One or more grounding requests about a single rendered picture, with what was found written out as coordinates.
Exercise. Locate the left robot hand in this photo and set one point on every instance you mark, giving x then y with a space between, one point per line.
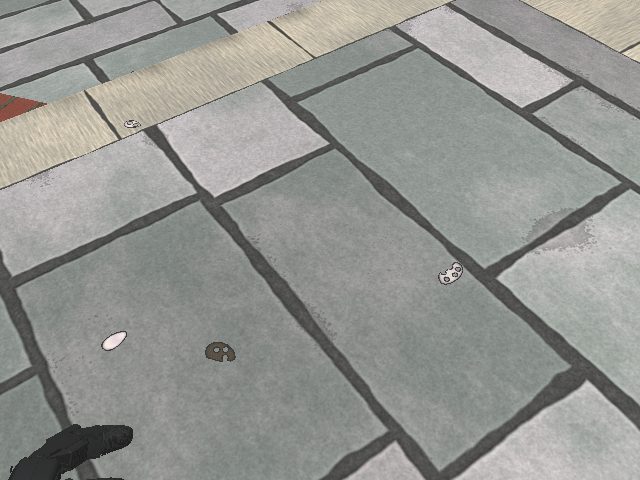
69 448

